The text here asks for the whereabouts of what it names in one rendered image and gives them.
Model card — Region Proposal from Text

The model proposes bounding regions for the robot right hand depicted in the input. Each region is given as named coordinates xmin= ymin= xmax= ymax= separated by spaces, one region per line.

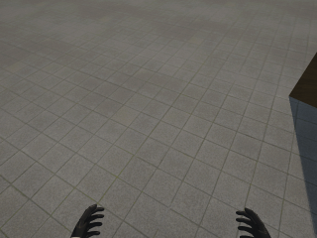
xmin=236 ymin=207 xmax=271 ymax=238

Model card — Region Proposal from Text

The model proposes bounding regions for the pedestal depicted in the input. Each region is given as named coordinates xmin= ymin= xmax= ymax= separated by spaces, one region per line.
xmin=288 ymin=53 xmax=317 ymax=108

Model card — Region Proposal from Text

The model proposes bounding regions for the robot left hand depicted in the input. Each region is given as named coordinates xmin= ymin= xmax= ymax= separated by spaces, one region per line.
xmin=70 ymin=203 xmax=105 ymax=238

